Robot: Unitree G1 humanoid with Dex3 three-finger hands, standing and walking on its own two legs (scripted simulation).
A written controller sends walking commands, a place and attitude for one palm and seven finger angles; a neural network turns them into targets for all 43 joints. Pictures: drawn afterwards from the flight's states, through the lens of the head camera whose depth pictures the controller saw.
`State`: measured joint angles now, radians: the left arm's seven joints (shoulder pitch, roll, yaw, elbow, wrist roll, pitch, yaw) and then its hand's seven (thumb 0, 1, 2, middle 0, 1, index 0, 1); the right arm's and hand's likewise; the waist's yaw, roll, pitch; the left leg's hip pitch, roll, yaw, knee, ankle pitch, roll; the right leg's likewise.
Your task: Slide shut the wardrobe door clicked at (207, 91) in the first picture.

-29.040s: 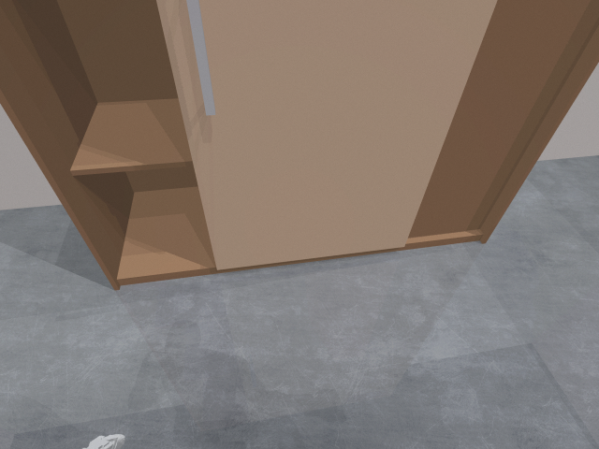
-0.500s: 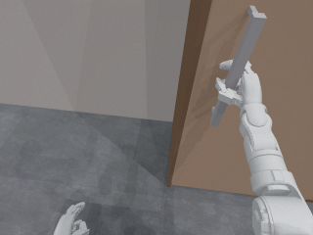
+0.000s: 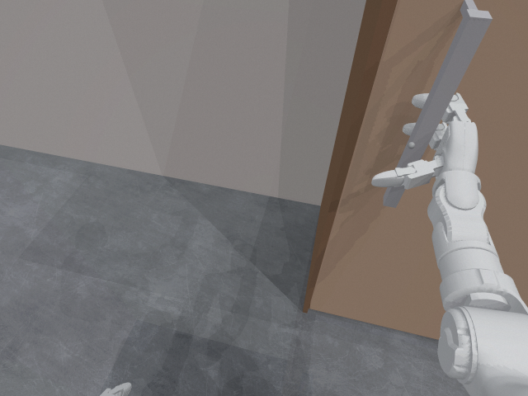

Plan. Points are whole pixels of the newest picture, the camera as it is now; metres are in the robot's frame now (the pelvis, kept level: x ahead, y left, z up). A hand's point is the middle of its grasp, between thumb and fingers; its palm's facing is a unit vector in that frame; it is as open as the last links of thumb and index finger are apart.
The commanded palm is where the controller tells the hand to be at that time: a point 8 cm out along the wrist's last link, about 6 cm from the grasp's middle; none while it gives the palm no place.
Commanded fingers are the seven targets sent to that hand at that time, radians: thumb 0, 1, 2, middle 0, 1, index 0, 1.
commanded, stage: loosen the grip on the handle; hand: right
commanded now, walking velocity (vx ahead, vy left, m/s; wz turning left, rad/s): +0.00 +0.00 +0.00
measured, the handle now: (421, 123) +0.50 -0.17 +0.18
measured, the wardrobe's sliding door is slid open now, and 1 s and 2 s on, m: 0.00 0.00 0.00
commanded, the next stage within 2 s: slip the hand off the handle in 0.02 s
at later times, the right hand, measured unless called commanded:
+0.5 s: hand (426, 147) +0.46 -0.17 +0.16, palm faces +0.11 +0.99 -0.10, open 14.5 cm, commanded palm +0.43 -0.24 +0.16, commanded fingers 0.00 0.55 -0.20 0.25 1.15 0.25 1.15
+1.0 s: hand (464, 181) +0.41 -0.22 +0.15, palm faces +0.12 +0.99 -0.08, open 14.7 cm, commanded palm +0.37 -0.26 +0.16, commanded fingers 0.00 0.55 -0.20 0.25 1.15 0.25 1.15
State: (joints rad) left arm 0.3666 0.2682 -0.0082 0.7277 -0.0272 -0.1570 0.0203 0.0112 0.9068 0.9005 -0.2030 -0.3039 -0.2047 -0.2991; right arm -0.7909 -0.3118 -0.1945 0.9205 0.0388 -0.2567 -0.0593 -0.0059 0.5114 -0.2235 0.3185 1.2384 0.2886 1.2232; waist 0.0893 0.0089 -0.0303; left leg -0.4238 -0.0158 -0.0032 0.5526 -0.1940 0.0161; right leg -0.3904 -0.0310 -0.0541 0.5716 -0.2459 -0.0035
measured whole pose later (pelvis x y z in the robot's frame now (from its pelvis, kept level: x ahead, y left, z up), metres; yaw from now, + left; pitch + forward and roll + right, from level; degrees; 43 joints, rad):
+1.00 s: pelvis +0.04 -0.01 +0.00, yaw -1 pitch +3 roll +0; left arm 0.31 0.27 -0.02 0.65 -0.04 -0.12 0.05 0.01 0.91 0.90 -0.20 -0.30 -0.21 -0.30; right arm -0.40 -0.31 -0.26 0.48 0.15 -0.14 0.15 -0.01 0.56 -0.20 0.25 1.16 0.25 1.15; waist 0.00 -0.02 -0.07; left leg -0.35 0.00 0.01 0.57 -0.27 0.00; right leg -0.33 -0.02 -0.04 0.59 -0.32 -0.01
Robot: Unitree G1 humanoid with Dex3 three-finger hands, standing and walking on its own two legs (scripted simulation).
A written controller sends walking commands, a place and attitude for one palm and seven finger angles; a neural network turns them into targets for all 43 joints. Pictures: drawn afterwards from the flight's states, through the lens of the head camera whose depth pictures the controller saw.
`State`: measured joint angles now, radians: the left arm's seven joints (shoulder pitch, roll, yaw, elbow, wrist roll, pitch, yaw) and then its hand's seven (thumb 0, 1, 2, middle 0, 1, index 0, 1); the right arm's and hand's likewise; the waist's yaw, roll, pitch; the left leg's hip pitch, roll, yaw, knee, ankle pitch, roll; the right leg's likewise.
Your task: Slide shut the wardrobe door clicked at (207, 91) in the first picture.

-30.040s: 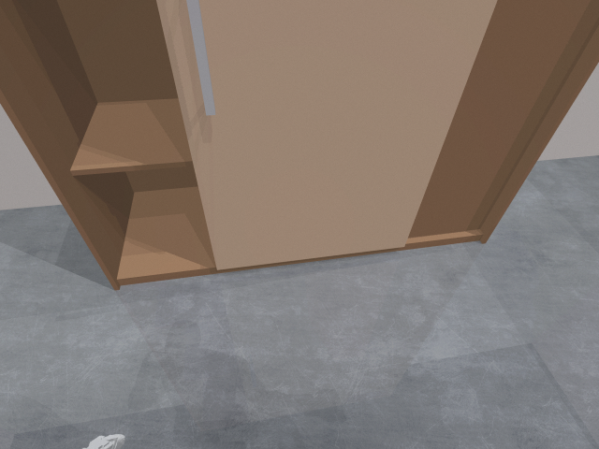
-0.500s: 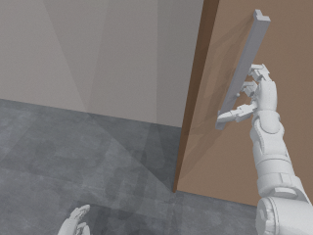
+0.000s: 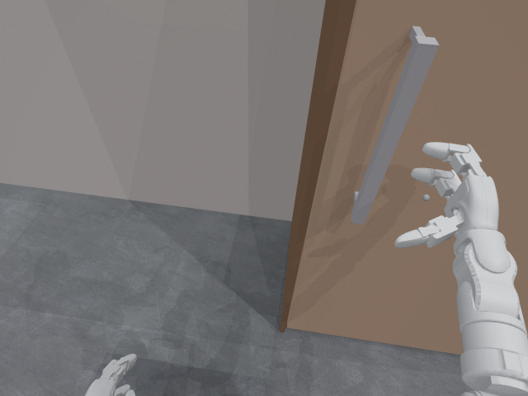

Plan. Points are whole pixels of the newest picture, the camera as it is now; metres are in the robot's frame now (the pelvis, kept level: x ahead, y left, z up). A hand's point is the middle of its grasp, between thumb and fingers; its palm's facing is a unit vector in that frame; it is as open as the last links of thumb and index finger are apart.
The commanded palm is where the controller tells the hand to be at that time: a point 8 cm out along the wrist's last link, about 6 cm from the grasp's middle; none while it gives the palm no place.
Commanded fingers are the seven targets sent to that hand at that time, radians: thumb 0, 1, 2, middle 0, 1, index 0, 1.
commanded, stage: slip the hand off the handle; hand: right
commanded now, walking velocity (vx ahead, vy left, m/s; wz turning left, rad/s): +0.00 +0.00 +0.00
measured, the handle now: (381, 142) +0.46 -0.15 +0.17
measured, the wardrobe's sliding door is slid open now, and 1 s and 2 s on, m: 0.00 0.00 0.00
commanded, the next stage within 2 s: draw the hand back to the body in 0.40 s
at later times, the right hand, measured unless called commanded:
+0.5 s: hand (442, 241) +0.29 -0.20 +0.15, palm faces +0.14 +0.98 -0.11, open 14.7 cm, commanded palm +0.27 -0.24 +0.16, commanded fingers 0.00 0.55 -0.20 0.25 1.15 0.25 1.15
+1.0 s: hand (486, 281) +0.24 -0.23 +0.16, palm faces +0.12 +0.99 -0.04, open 14.7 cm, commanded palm +0.20 -0.27 +0.17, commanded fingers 0.00 0.37 -0.29 0.24 1.04 0.24 1.04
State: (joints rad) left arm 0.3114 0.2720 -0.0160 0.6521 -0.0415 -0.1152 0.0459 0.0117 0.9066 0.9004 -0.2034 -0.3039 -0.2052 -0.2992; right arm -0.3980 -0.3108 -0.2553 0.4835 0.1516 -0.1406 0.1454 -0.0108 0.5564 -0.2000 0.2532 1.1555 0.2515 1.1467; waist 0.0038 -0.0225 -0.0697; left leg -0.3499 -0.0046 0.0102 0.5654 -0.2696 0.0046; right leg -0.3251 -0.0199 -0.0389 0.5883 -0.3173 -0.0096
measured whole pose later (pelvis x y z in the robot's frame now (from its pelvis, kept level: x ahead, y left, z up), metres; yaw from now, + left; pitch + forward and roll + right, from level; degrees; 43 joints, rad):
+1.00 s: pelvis -0.01 +0.01 +0.00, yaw -2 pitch -4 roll +1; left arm 0.21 0.27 -0.07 0.62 -0.05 -0.24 0.11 0.01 0.90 0.90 -0.20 -0.30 -0.21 -0.30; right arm 0.03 -0.32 -0.30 -0.08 0.30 0.18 0.27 -0.01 0.55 -0.21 0.25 1.15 0.25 1.14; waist -0.08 -0.05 -0.04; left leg -0.21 0.00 0.05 0.54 -0.27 0.02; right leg -0.21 -0.02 0.01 0.58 -0.31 0.00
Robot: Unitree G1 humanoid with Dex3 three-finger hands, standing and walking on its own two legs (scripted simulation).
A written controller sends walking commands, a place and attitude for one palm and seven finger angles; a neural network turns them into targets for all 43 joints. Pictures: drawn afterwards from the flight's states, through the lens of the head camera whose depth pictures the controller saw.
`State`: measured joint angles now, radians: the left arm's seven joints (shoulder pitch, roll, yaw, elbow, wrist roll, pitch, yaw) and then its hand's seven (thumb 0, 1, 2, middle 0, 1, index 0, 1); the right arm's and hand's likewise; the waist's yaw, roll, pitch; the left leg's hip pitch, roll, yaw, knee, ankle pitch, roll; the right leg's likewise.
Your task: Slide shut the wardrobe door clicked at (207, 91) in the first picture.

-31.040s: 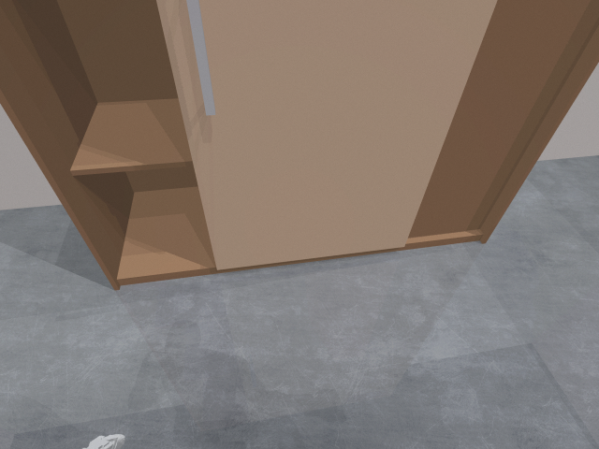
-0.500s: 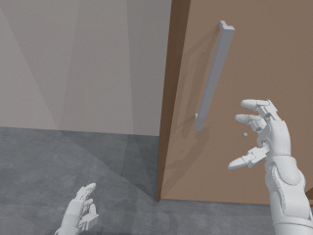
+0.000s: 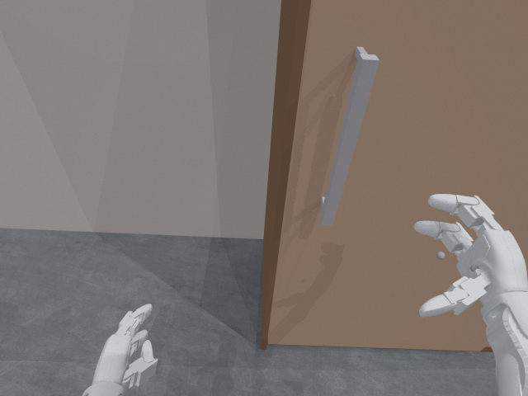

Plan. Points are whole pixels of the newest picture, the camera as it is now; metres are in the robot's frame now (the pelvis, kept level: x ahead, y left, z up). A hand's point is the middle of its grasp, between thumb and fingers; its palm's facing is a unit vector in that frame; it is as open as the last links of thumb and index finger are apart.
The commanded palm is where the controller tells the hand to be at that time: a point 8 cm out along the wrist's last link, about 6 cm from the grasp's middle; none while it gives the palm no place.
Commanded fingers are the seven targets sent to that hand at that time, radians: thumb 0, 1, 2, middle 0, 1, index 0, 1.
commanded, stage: draw the hand back to the body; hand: right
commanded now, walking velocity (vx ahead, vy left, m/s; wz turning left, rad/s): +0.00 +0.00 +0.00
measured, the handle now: (341, 148) +0.48 -0.14 +0.17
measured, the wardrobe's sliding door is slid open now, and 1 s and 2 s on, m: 0.00 0.00 0.00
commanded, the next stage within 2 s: step back with the hand held close in 1.10 s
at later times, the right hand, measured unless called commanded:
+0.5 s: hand (492, 265) +0.23 -0.27 +0.17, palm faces +0.42 +0.85 -0.32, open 11.1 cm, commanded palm +0.18 -0.30 +0.18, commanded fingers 0.00 -0.54 -0.73 0.21 0.51 0.21 0.51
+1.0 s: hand (509, 283) +0.21 -0.28 +0.17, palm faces +0.47 +0.81 -0.35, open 7.5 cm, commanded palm +0.16 -0.31 +0.18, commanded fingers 0.00 -0.90 -0.90 0.20 0.30 0.20 0.30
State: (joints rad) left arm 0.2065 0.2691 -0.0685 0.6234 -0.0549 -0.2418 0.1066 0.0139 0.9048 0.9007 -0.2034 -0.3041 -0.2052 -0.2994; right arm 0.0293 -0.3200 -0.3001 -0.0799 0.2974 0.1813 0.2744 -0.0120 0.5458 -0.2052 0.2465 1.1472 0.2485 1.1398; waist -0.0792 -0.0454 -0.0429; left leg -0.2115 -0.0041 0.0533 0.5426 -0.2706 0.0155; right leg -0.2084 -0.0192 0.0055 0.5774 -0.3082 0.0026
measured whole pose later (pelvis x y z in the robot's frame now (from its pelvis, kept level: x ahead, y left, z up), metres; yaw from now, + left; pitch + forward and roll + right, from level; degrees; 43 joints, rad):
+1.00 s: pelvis +0.02 -0.02 +0.01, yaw +0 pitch -5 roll +1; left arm 0.19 0.22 -0.03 0.67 0.02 -0.14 0.07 0.01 0.90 0.90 -0.20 -0.30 -0.21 -0.30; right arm 0.40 -0.33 -0.33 -0.35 0.06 -0.07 -0.08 0.02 -0.86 -0.89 0.20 0.32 0.21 0.31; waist -0.10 -0.05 0.02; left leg -0.06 0.01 0.04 0.37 -0.21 -0.01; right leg -0.06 0.00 -0.01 0.42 -0.26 -0.02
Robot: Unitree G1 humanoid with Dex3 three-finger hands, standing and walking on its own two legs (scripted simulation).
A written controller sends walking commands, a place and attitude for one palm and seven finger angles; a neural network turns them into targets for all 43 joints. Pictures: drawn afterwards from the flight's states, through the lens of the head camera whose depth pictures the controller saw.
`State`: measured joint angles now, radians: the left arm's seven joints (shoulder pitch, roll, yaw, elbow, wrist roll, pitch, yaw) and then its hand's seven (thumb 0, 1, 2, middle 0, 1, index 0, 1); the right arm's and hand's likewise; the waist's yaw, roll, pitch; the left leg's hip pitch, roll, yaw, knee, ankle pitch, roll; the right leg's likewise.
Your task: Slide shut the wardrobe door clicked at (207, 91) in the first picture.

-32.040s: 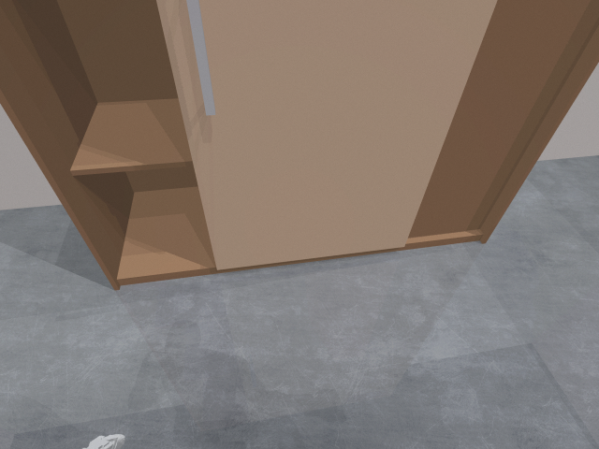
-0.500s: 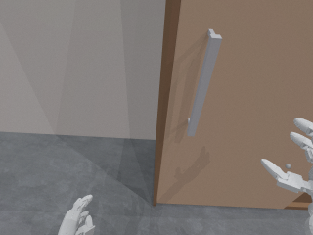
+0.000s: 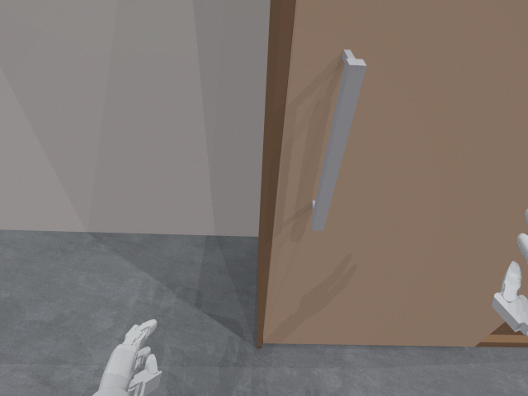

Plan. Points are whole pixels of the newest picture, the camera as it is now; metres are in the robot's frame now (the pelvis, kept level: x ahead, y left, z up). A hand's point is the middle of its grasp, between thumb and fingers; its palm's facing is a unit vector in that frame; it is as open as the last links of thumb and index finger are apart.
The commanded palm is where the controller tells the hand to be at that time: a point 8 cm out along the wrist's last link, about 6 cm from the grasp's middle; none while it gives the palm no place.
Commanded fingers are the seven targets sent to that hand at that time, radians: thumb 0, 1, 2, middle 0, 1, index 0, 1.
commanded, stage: draw the hand back to the body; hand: right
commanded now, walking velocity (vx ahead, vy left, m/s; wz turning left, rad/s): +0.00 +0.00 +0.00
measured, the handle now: (330, 153) +0.46 -0.13 +0.16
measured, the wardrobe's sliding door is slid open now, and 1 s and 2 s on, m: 0.00 0.00 0.00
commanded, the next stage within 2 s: step back with the hand held close in 0.10 s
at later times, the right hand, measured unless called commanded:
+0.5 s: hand (488, 302) +0.19 -0.26 +0.14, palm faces +0.34 +0.81 -0.48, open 7.5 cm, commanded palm +0.13 -0.31 +0.17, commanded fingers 0.00 -0.90 -0.90 0.20 0.30 0.20 0.30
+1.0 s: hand out of the picture +0.08 -0.30 +0.15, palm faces +0.53 +0.71 -0.46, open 7.5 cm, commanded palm +0.01 -0.33 +0.17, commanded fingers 0.00 -0.90 -0.90 0.20 0.30 0.20 0.30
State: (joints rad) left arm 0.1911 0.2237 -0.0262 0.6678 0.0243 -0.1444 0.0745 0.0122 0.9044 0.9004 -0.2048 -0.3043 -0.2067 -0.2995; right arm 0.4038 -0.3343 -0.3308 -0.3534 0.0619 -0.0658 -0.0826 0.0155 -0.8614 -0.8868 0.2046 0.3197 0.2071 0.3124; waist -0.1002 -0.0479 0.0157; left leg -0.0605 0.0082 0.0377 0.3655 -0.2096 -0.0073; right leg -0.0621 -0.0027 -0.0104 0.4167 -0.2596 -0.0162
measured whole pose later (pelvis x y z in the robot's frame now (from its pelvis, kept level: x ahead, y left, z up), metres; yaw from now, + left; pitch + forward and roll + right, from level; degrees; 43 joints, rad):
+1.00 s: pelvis -0.11 -0.02 -0.03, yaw -5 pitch -2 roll +2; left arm 0.26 0.21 0.00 0.58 0.01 -0.14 0.07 0.01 0.90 0.90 -0.21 -0.30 -0.21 -0.30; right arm 0.44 -0.40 -0.46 -0.46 -0.03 -0.30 -0.12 0.02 -0.88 -0.90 0.21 0.31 0.21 0.30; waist -0.01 0.01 0.04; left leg -0.41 -0.02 -0.05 0.68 -0.24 -0.04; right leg -0.47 0.01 -0.03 0.74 -0.29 -0.07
